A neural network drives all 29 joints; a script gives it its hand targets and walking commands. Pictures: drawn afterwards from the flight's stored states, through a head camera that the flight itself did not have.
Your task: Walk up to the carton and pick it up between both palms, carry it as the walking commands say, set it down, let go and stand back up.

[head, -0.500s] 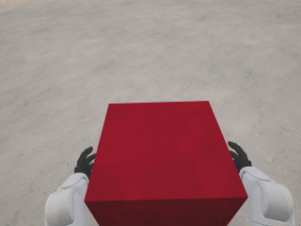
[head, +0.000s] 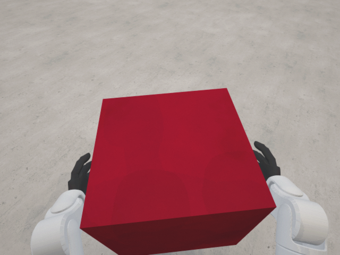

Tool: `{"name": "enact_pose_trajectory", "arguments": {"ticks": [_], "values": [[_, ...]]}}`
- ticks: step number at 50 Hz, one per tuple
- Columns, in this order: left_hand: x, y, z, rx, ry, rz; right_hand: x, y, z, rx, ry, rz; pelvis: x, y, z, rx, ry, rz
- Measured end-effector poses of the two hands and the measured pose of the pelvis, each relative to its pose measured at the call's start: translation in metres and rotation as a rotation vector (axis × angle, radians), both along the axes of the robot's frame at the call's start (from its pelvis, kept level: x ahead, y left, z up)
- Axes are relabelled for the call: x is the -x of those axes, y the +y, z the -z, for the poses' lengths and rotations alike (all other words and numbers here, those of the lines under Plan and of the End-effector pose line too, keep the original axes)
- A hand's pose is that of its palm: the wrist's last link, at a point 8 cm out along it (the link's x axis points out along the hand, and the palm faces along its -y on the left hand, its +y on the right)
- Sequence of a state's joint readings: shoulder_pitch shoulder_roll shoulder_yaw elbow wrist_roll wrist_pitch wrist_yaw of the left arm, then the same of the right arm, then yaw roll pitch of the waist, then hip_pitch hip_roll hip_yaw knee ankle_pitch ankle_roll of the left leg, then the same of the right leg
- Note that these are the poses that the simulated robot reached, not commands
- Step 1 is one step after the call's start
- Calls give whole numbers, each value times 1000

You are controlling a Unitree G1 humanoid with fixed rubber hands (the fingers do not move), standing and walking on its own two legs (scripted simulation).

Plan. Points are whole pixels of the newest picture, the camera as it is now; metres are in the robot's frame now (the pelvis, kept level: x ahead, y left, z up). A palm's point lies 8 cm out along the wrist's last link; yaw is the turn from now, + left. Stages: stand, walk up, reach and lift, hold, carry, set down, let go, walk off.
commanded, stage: carry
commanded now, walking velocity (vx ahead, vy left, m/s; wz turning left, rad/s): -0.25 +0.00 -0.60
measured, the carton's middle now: (172, 175) +0.29 +0.04 +0.04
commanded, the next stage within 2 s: none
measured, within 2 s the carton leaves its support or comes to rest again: neither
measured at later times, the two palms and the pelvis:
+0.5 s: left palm out of the picture +0.07 +0.09 +0.04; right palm out of the picture -0.05 -0.26 +0.07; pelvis -0.21 -0.02 -0.01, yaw -19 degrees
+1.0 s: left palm out of the picture -0.10 +0.05 +0.04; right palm out of the picture -0.30 -0.26 +0.07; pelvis -0.41 +0.02 +0.00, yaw -35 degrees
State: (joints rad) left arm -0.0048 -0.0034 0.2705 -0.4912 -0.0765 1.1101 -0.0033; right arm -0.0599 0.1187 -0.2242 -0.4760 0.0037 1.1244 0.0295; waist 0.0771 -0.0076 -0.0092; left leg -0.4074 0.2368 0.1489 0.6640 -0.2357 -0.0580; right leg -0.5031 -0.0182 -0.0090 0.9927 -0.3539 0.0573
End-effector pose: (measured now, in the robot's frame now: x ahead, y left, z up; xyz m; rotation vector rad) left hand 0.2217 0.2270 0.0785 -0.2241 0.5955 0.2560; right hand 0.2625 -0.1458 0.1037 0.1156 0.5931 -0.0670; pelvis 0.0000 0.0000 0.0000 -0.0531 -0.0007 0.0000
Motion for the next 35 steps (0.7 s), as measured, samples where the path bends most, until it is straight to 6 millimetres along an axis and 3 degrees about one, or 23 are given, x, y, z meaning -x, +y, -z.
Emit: {"name": "enact_pose_trajectory", "arguments": {"ticks": [4,8,11,16,24,30,35], "values": [[16,-35,16,-15,17,54,36,-37,23,22,12,25,27,-25,21,-30,4,70],[40,-77,41,-39,157,153,96,-81,57,9,155,124,60,-25,21,-25,-10,80],[49,-98,42,-80,178,242,142,-98,70,-32,183,219,86,-19,21,-22,-5,123],[67,-117,44,-52,130,360,204,-108,61,-16,137,348,133,-10,22,-42,9,219],[138,-134,36,12,126,425,300,-116,38,-1,130,441,206,-17,5,-5,8,317],[191,-153,31,-36,77,442,360,-133,51,-41,82,450,262,-29,22,-28,-8,400],[233,-175,26,-67,112,498,422,-147,56,-65,119,492,298,-24,13,-48,-10,419]]}}
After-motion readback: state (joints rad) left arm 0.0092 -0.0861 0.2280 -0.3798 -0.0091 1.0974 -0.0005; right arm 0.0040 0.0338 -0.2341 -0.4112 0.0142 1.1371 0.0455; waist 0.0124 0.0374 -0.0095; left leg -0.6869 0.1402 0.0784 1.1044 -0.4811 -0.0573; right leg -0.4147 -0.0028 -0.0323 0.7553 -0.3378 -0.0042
